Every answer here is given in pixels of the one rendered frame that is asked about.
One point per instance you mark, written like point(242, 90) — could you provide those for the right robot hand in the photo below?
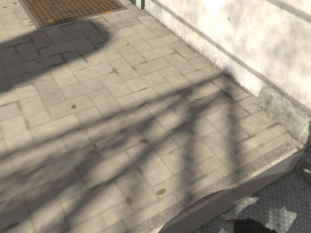
point(245, 226)

